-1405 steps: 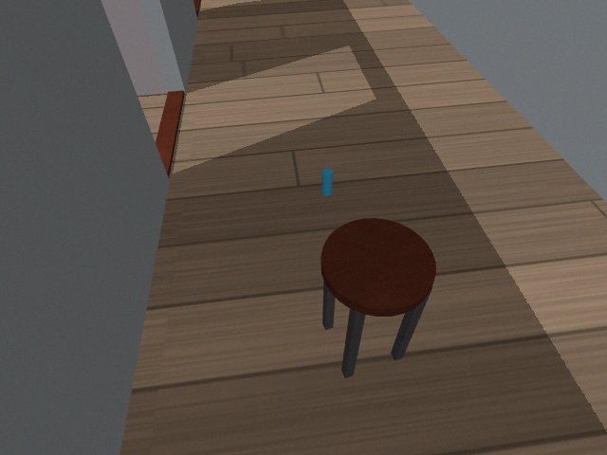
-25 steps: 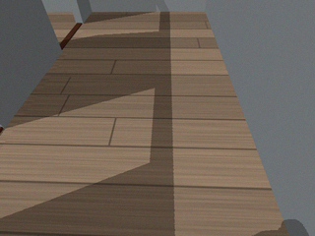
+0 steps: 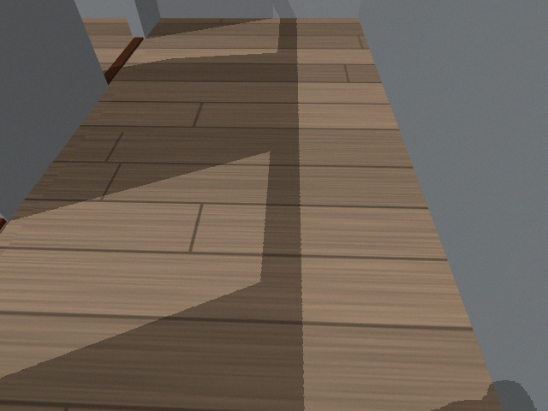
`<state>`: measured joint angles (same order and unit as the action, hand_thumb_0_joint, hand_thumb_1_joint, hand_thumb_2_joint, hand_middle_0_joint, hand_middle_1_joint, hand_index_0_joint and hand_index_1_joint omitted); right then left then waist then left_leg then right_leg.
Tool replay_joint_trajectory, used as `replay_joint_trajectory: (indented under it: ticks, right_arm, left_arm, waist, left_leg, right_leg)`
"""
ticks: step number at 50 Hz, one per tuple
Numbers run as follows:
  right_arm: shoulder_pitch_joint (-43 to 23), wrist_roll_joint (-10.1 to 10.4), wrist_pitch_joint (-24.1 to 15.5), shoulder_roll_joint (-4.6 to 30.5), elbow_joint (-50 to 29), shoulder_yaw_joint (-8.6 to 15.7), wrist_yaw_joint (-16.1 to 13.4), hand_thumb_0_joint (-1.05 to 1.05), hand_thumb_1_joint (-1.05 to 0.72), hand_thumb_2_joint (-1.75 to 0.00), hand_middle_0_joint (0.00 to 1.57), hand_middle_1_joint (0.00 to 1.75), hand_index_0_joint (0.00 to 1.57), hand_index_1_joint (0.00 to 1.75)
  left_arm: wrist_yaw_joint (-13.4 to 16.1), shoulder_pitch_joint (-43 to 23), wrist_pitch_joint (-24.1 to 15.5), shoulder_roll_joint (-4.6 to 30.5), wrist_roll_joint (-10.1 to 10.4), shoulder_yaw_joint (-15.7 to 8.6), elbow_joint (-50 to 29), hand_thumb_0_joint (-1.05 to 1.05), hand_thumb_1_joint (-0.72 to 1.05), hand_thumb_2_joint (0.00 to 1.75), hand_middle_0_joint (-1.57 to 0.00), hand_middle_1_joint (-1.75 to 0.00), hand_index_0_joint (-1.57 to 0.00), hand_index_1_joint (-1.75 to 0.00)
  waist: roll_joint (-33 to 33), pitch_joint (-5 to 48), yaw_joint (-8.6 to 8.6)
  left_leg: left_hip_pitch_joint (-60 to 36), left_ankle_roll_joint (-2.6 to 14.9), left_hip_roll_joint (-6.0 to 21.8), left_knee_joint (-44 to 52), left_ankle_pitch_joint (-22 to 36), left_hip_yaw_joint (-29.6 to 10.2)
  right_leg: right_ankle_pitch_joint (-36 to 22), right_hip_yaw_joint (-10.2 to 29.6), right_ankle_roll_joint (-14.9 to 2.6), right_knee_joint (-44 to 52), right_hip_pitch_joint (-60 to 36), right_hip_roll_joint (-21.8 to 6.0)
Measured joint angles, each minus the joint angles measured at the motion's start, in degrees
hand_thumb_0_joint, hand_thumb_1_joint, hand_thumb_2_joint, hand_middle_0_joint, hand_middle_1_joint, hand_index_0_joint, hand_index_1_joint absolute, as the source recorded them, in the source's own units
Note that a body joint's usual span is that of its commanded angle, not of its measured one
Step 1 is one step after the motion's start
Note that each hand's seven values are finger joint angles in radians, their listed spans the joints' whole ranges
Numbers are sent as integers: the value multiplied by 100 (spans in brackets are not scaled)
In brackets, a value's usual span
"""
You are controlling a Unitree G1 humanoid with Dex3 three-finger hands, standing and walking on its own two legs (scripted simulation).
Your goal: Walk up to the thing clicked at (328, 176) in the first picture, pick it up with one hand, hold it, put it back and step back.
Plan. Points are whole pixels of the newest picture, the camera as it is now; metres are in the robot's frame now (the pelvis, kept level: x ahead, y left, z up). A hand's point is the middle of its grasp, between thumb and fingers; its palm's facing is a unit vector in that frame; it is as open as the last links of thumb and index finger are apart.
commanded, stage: stand
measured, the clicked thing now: out of the picture -0.05 +0.60 -0.72
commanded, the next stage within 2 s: walk up in 0.30 s
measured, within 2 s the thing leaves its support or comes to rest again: neither
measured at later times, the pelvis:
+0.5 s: pelvis +0.02 -0.02 -0.01, yaw -2 degrees
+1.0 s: pelvis +0.23 +0.00 -0.02, yaw +0 degrees
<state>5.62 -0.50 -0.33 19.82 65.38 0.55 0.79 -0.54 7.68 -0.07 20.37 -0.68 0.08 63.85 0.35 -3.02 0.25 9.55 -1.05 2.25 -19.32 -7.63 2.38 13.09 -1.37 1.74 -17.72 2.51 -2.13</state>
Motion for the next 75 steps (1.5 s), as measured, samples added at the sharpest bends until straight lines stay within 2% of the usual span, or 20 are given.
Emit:
replay_joint_trajectory:
  ticks: [15,20,24,26,27,29,31,35,39,41,43,46,48,54,60,63,65,67,69,75]
  right_arm:
    - [-2,-1,-22,1,-14,-8,-10,1,-90,-90,20,30,20,30]
    - [329,-124,-113,68,-348,310,252,1,-90,-90,20,30,20,30]
    - [434,-153,-94,247,-568,492,335,1,-90,-90,20,30,20,30]
    - [552,-170,45,357,-556,553,310,1,-90,-90,20,30,20,30]
    - [601,-163,113,386,-525,555,281,1,-90,-90,20,30,20,30]
    - [638,-119,130,473,-503,538,284,1,-90,-90,20,30,20,30]
    - [625,-96,54,560,-580,526,321,1,-91,-90,20,30,20,30]
    - [505,-99,1,593,-804,503,426,1,-91,-90,20,30,20,29]
    - [318,-129,13,440,-969,470,490,1,-91,-90,19,30,20,29]
    - [226,-145,-38,341,-1085,467,490,1,-91,-90,20,30,20,29]
    - [140,-201,-156,247,-1292,498,459,1,-91,-90,20,30,20,29]
    - [174,-16,-269,135,-1546,455,389,1,-91,-90,20,30,20,30]
    - [265,39,-283,75,-1600,373,342,1,-90,-90,20,30,20,30]
    - [685,-15,-390,120,-1653,291,350,1,-90,-90,20,30,20,30]
    - [1101,-37,-344,418,-1581,397,397,1,-90,-90,20,30,20,30]
    - [1305,-59,-276,544,-1511,429,365,1,-90,-90,20,30,20,30]
    - [1303,-57,-199,603,-1395,439,293,1,-90,-90,20,30,20,30]
    - [1227,-13,-142,625,-1275,394,242,1,-90,-90,20,30,20,30]
    - [1134,39,-151,630,-1228,349,243,1,-91,-90,20,30,20,29]
    - [938,-13,-187,460,-1372,290,384,1,-91,-90,20,30,20,29]
  left_arm:
    - [-10,-9,7,-4,0,-14,-21,0,90,89,-20,-30,-20,-30]
    - [-258,292,-64,150,-141,-274,-269,0,90,89,-20,-30,-20,-30]
    - [-335,431,-127,329,-144,-432,-388,0,90,89,-20,-30,-20,-30]
    - [-340,588,-263,350,-167,-497,-469,0,90,89,-20,-30,-20,-30]
    - [-321,699,-318,360,-189,-515,-527,0,90,89,-20,-30,-20,-30]
    - [-278,913,-366,345,-177,-514,-596,0,90,89,-20,-30,-20,-30]
    - [-235,1076,-369,333,-141,-498,-606,0,90,89,-20,-30,-20,-30]
    - [-214,1228,-331,382,-93,-494,-663,0,90,89,-20,-30,-20,-30]
    - [-212,1290,-308,472,-52,-457,-774,0,90,89,-20,-30,-20,-30]
    - [-195,1350,-286,494,-14,-414,-804,0,90,89,-20,-30,-20,-30]
    - [-155,1293,-210,419,44,-364,-794,0,90,89,-20,-30,-20,-30]
    - [-159,1130,-169,266,96,-206,-864,1,90,89,-20,-30,-20,-30]
    - [-200,1060,-231,229,114,-151,-973,1,90,89,-20,-30,-20,-30]
    - [-404,928,-296,272,5,-219,-1216,0,90,89,-20,-30,-20,-30]
    - [-522,869,-293,386,-57,-402,-1162,0,90,89,-20,-30,-20,-30]
    - [-489,950,-377,503,-88,-495,-1167,0,90,89,-20,-30,-20,-30]
    - [-386,899,-479,463,-102,-524,-1218,0,90,89,-20,-30,-20,-30]
    - [-322,892,-524,372,-43,-459,-1281,0,90,89,-20,-30,-20,-30]
    - [-285,949,-536,272,-5,-388,-1305,0,90,89,-20,-30,-20,-30]
    - [-241,1175,-524,221,13,-308,-1324,0,90,89,-20,-30,-20,-30]
  waist:
    - [-11,1,-14]
    - [69,243,-68]
    - [-7,144,-69]
    - [-148,217,-74]
    - [-153,276,-138]
    - [-210,287,-257]
    - [-305,203,-274]
    - [-380,-60,-259]
    - [-265,-241,-347]
    - [-106,-265,-395]
    - [56,-363,-357]
    - [62,-364,-229]
    - [130,-297,-216]
    - [190,-101,-103]
    - [-21,81,65]
    - [-147,243,40]
    - [-371,195,-26]
    - [-475,129,-118]
    - [-566,80,-178]
    - [-484,-32,-224]
  left_leg:
    - [-22,0,-16,22,-10,11]
    - [263,250,-60,-650,-984,85]
    - [292,221,75,-919,-740,123]
    - [544,235,115,-1721,-1543,-126]
    - [774,216,-11,-2302,-1703,-316]
    - [1180,199,-210,-3129,-1529,-569]
    - [1542,159,-231,-3411,-1168,-639]
    - [1930,89,-56,-2598,-681,-487]
    - [1839,236,52,-1536,-270,-85]
    - [1653,381,-45,-1322,118,98]
    - [1615,428,-172,-1661,78,239]
    - [1336,446,-196,-1684,-280,263]
    - [977,429,-207,-1358,-300,348]
    - [115,407,-211,-665,-455,467]
    - [-305,224,-93,-850,-1090,411]
    - [-273,204,64,-1520,-1751,338]
    - [202,291,109,-2855,-1959,-50]
    - [762,292,-126,-3999,-1792,-364]
    - [1201,272,-218,-4358,-1485,-476]
    - [1957,83,-31,-3234,-799,-512]
  right_leg:
    - [36,9,0,-28,4,-18]
    - [1357,52,-353,-1171,532,-78]
    - [1133,-73,-379,-1491,790,-18]
    - [664,-213,-245,-1206,575,85]
    - [672,-233,-234,-1088,479,93]
    - [621,-247,-264,-668,154,125]
    - [508,-313,-248,-215,-217,171]
    - [605,-495,-234,161,-754,254]
    - [1068,-612,-160,2,-1107,256]
    - [1496,-585,-130,-490,-1103,108]
    - [1643,-395,-256,-2062,-577,-114]
    - [1333,384,-469,-4468,678,209]
    - [1014,514,-483,-4860,1352,159]
    - [477,244,-219,-3358,2439,-309]
    - [-294,-24,-231,-1950,2370,-384]
    - [-240,-200,-294,-1690,1980,-227]
    - [63,-376,-299,-2070,1973,-88]
    - [214,-458,-317,-2020,1770,-59]
    - [192,-521,-320,-1671,1439,-19]
    - [189,-696,-335,-748,575,38]
